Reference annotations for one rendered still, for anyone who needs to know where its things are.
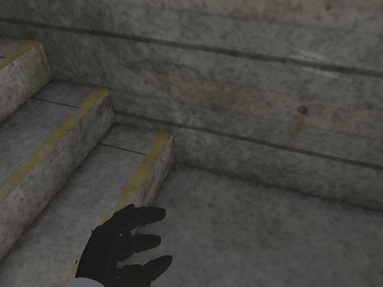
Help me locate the stairs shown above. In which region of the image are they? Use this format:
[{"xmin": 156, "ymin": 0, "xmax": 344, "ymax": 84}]
[{"xmin": 0, "ymin": 35, "xmax": 175, "ymax": 287}]

